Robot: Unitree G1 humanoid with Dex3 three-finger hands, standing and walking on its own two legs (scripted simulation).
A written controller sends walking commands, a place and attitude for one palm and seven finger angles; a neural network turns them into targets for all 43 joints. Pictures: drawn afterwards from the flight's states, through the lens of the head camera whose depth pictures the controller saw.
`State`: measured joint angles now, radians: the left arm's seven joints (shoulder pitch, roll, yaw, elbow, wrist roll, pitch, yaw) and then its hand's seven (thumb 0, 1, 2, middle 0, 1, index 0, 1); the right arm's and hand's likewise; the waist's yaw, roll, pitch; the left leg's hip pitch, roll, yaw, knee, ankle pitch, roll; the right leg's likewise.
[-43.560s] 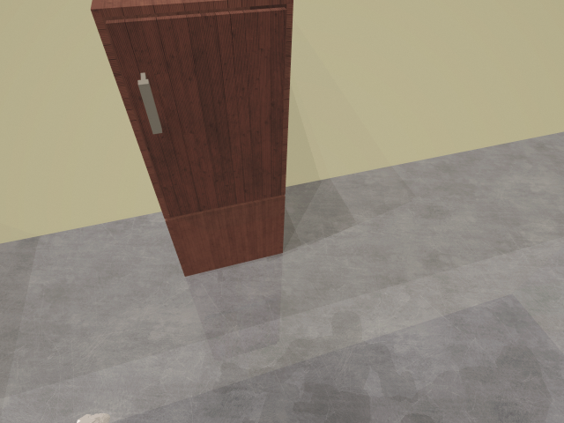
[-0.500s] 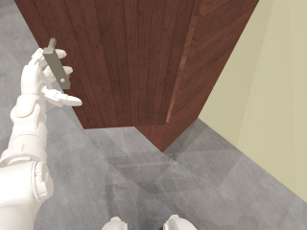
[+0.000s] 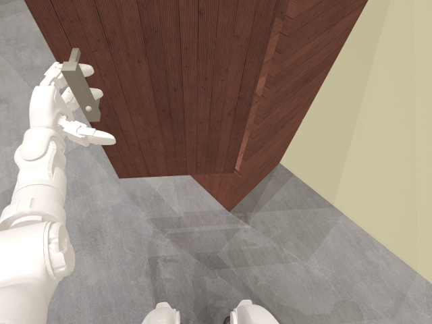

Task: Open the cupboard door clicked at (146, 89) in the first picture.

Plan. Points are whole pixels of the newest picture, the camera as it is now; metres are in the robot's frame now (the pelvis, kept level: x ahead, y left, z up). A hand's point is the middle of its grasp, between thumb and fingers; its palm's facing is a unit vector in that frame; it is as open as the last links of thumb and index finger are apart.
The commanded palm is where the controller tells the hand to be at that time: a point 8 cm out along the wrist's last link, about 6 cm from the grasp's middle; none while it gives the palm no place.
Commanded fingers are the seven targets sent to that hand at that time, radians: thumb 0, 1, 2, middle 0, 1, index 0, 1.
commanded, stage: close the thumb around the handle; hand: left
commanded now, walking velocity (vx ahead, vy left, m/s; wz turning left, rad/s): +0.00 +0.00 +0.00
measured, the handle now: (85, 86) +0.53 +0.23 +0.09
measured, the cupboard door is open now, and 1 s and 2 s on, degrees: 50 52 94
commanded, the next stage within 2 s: pull the door open along its arc in 0.68 s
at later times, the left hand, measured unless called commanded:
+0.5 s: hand (88, 109) +0.48 +0.21 +0.10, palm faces +0.04 -1.00 +0.00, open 7.2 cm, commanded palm +0.45 +0.26 +0.09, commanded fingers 0.00 0.90 0.90 -0.40 -1.35 -0.40 -1.35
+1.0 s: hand (92, 114) +0.46 +0.20 +0.10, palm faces +0.04 -1.00 +0.00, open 6.0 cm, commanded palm +0.41 +0.25 +0.09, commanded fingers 0.00 0.90 0.90 -0.40 -1.35 -0.40 -1.35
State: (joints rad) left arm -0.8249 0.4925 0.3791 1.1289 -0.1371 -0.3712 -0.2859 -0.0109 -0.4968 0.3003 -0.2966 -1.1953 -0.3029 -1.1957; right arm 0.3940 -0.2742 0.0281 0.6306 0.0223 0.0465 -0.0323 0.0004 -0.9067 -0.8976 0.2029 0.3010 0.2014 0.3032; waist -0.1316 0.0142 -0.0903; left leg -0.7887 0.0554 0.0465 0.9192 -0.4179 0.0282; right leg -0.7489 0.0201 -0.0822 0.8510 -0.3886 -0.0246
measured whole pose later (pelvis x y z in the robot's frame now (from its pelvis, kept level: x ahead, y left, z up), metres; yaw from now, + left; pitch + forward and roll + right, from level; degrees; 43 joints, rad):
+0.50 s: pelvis +0.00 +0.00 +0.00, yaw +0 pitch +16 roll -2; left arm -0.80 0.48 0.38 1.12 -0.13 -0.37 -0.27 0.00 0.48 0.72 -0.36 -1.29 -0.37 -1.29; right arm 0.39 -0.27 0.03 0.63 0.02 0.06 -0.03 0.00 -0.91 -0.90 0.20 0.30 0.20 0.30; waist -0.13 0.02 -0.10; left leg -0.76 0.05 0.05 0.91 -0.42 0.03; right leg -0.73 0.02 -0.07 0.84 -0.39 -0.02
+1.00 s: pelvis +0.00 +0.00 +0.00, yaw -1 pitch +15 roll -2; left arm -0.71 0.44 0.38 1.02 -0.16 -0.36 -0.25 0.00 0.71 0.81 -0.33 -1.32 -0.32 -1.33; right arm 0.40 -0.27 0.02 0.61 0.03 0.06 -0.02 0.00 -0.91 -0.90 0.20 0.30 0.20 0.30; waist -0.12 0.02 -0.10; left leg -0.74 0.06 0.06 0.89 -0.42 0.03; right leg -0.72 0.03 -0.06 0.84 -0.39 -0.03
